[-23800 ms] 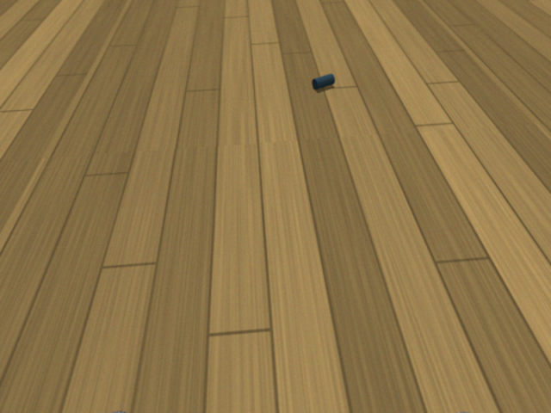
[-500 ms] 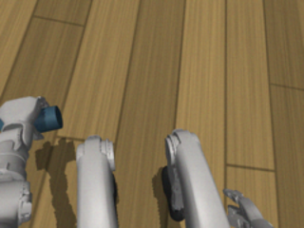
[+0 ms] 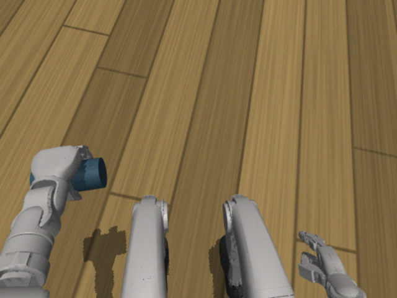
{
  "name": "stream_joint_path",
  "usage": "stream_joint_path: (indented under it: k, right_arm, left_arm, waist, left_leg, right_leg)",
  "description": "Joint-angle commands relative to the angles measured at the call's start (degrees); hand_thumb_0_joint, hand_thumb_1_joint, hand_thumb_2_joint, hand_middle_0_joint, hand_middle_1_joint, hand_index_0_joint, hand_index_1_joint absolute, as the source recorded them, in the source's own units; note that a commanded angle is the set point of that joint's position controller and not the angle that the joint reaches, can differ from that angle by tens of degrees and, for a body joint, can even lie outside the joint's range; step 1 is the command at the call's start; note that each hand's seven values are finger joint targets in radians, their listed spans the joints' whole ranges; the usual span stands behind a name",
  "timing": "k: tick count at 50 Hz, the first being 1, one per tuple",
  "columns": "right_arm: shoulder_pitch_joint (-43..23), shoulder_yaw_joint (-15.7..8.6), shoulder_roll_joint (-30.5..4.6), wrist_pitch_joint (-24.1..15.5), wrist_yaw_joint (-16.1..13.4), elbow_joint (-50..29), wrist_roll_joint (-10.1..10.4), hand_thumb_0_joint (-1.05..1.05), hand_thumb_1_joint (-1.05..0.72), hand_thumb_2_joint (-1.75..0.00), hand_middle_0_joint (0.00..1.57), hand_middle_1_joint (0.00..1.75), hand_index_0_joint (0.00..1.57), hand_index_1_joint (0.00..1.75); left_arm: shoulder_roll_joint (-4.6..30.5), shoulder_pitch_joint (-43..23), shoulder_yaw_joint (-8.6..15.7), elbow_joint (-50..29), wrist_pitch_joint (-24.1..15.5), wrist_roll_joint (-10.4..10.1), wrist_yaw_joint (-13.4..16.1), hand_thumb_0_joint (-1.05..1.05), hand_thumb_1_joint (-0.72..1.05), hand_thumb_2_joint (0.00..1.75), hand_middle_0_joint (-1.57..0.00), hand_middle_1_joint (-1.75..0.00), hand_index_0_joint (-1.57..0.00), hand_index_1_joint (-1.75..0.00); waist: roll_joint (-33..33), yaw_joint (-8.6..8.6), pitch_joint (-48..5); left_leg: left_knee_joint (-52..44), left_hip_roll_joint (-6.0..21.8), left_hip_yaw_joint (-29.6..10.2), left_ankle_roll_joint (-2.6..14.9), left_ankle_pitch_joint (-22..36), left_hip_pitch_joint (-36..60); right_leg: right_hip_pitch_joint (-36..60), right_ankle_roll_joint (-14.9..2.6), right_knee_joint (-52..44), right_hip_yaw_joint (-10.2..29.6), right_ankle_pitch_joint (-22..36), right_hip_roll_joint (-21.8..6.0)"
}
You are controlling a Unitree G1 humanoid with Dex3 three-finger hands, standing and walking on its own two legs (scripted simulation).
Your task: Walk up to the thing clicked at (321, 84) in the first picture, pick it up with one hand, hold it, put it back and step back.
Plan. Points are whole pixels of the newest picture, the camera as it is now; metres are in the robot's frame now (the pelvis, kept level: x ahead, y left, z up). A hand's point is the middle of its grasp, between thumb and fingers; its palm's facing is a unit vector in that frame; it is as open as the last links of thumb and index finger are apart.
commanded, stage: lift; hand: left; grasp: from above
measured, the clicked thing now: (71, 177) +0.35 +0.30 -0.13
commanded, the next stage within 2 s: hold in 0.96 s
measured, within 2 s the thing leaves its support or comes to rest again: neither
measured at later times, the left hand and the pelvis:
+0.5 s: hand (37, 155) +0.33 +0.26 +0.08, palm faces -0.45 -0.12 -0.89, open 9.7 cm; pelvis +0.03 +0.00 +0.17, yaw +2 degrees
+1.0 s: hand (29, 108) +0.36 +0.23 +0.16, palm faces -0.45 -0.13 -0.89, open 9.7 cm; pelvis +0.07 -0.01 +0.25, yaw +3 degrees
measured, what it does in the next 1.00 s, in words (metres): rises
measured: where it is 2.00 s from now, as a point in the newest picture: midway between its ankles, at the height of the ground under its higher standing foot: (195, 278)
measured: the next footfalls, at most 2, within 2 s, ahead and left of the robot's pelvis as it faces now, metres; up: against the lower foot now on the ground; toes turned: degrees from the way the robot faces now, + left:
none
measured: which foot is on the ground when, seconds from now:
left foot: down 0.00-1.00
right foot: down 0.00-1.00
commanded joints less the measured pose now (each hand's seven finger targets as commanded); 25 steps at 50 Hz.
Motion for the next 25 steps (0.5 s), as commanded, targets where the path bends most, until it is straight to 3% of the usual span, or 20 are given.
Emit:
stream_joint_path:
  k: [1,5,6,7,8,10,11,13,14,15,17,18,24,25]
  right_arm:
    - [5.1,-3.6,-10.5,-1.2,-1.7,-5.0,0.6,0.00,-0.90,-0.90,0.20,0.30,0.20,0.30]
    - [5.0,-3.3,-9.9,-1.3,-2.7,-5.3,1.1,0.00,-0.90,-0.90,0.20,0.30,0.20,0.30]
    - [5.0,-3.2,-9.9,-1.3,-3.0,-5.3,1.2,0.00,-0.90,-0.90,0.20,0.30,0.20,0.30]
    - [5.2,-3.0,-9.7,-1.3,-3.3,-5.1,1.2,0.00,-0.90,-0.90,0.20,0.30,0.20,0.30]
    - [4.9,-2.9,-9.4,-1.3,-3.6,-5.2,1.4,0.00,-0.90,-0.90,0.20,0.30,0.20,0.30]
    - [4.8,-2.5,-9.2,-1.4,-4.0,-5.1,1.6,0.00,-0.90,-0.90,0.20,0.30,0.20,0.30]
    - [4.9,-2.3,-8.8,-1.6,-4.2,-4.8,1.6,0.00,-0.90,-0.90,0.20,0.30,0.20,0.30]
    - [4.7,-2.1,-8.8,-1.9,-4.6,-4.5,1.7,0.00,-0.90,-0.90,0.20,0.30,0.20,0.30]
    - [4.8,-2.0,-8.5,-2.2,-4.9,-4.7,1.8,0.00,-0.90,-0.90,0.20,0.30,0.20,0.30]
    - [5.0,-1.8,-8.6,-2.4,-5.0,-4.2,1.8,0.00,-0.90,-0.90,0.20,0.30,0.20,0.30]
    - [5.3,-1.7,-8.0,-3.0,-5.3,-4.0,1.7,0.00,-0.90,-0.90,0.20,0.30,0.20,0.30]
    - [5.4,-1.8,-8.1,-3.2,-5.5,-4.0,1.9,0.00,-0.90,-0.90,0.20,0.30,0.20,0.30]
    - [7.2,-1.4,-8.0,-4.3,-5.8,-2.8,1.6,0.00,-0.91,-0.90,0.20,0.30,0.20,0.30]
    - [7.2,-1.5,-7.9,-4.4,-5.9,-2.8,1.6,0.00,-0.91,-0.90,0.20,0.30,0.20,0.30]
  left_arm:
    - [14.4,-12.9,4.9,-15.5,1.6,-1.7,2.0,0.00,0.77,0.73,-1.16,-0.58,-1.15,-0.59]
    - [11.1,-8.5,2.5,-18.3,2.8,-2.2,1.2,0.00,0.77,0.75,-1.16,-0.59,-1.15,-0.60]
    - [12.6,-9.7,3.7,-20.2,3.0,-2.2,1.3,0.00,0.78,0.74,-1.16,-0.59,-1.16,-0.60]
    - [11.1,-7.7,2.7,-17.8,3.4,-2.1,1.3,0.00,0.79,0.72,-1.16,-0.60,-1.16,-0.60]
    - [11.0,-9.2,2.4,-20.0,3.5,-2.1,1.3,0.00,0.79,0.72,-1.16,-0.60,-1.16,-0.60]
    - [11.8,-8.8,3.1,-18.5,4.2,-2.0,1.8,0.00,0.80,0.71,-1.16,-0.60,-1.17,-0.60]
    - [9.0,-8.2,1.2,-16.8,4.4,-1.8,1.7,0.00,0.81,0.71,-1.17,-0.60,-1.18,-0.60]
    - [8.5,-7.9,0.5,-14.1,4.8,-1.6,1.8,0.00,0.81,0.72,-1.18,-0.59,-1.18,-0.59]
    - [8.5,-10.0,0.0,-16.7,4.7,-1.9,2.0,0.00,0.82,0.71,-1.17,-0.60,-1.18,-0.60]
    - [9.1,-8.6,0.8,-13.6,5.0,-1.5,2.1,0.00,0.83,0.71,-1.17,-0.61,-1.18,-0.61]
    - [6.0,-8.2,-1.5,-12.3,5.2,-1.7,2.1,0.00,0.81,0.71,-1.17,-0.60,-1.17,-0.60]
    - [7.1,-8.6,-0.8,-12.2,5.3,-2.0,2.2,0.00,0.81,0.70,-1.17,-0.58,-1.17,-0.58]
    - [4.0,-9.7,-3.3,-7.3,5.9,-1.8,2.7,0.00,0.78,0.71,-1.17,-0.58,-1.16,-0.59]
    - [4.4,-10.2,-3.1,-8.0,5.9,-1.9,2.9,0.00,0.80,0.72,-1.19,-0.58,-1.18,-0.59]
  waist:
    - [8.2,-0.13,-31.4]
    - [8.5,-0.14,-29.8]
    - [8.6,0.22,-31.0]
    - [7.7,-0.49,-27.6]
    - [7.7,-0.36,-27.6]
    - [6.3,-0.53,-24.8]
    - [6.0,-1.16,-22.0]
    - [4.7,-0.90,-19.2]
    - [5.5,-0.82,-19.6]
    - [4.8,-0.72,-18.1]
    - [4.3,-1.13,-16.8]
    - [4.1,-0.37,-17.0]
    - [3.3,-1.02,-13.8]
    - [3.4,-0.42,-14.1]
  left_leg:
    - [-22.3,-0.5,2.5,1.27,4.7,36.0]
    - [-27.7,-0.3,2.7,1.03,7.1,42.1]
    - [-29.2,-0.3,2.6,0.97,7.4,44.5]
    - [-30.7,-0.2,2.4,0.91,7.1,44.5]
    - [-31.9,-0.2,2.8,0.96,7.0,46.0]
    - [-34.7,-0.3,3.2,1.08,5.6,47.6]
    - [-36.8,-0.2,2.7,0.90,4.5,47.9]
    - [-39.7,-0.1,2.7,0.91,3.2,50.3]
    - [-40.9,-0.2,2.9,0.86,3.4,51.2]
    - [-42.0,-0.3,3.0,0.85,3.5,51.8]
    - [-44.0,-0.4,3.5,0.76,5.3,53.8]
    - [-45.2,-0.6,3.8,0.85,6.3,55.2]
    - [-52.0,-0.4,4.0,0.59,11.1,62.0]
    - [-52.7,-0.6,4.5,0.65,12.7,63.2]
  right_leg:
    - [18.6,-3.37,-19.5,-1.6,7.8,1.1]
    - [24.3,-3.31,-24.3,-1.0,9.7,1.0]
    - [26.6,-3.35,-25.7,-0.9,9.9,1.1]
    - [27.1,-3.25,-26.8,-0.8,9.7,1.1]
    - [29.3,-3.23,-28.6,-0.6,9.8,1.2]
    - [32.4,-3.14,-32.3,0.0,8.3,1.2]
    - [32.7,-3.15,-33.5,0.0,7.5,1.2]
    - [34.5,-3.13,-36.5,0.2,6.5,1.3]
    - [36.5,-3.20,-38.1,0.6,6.2,1.4]
    - [38.0,-3.18,-39.5,0.9,6.1,1.4]
    - [41.2,-3.19,-42.2,1.4,7.6,1.4]
    - [43.2,-3.16,-43.8,1.7,8.4,1.4]
    - [50.3,-3.13,-50.0,1.7,13.9,1.5]
    - [52.0,-3.13,-51.2,1.8,15.2,1.5]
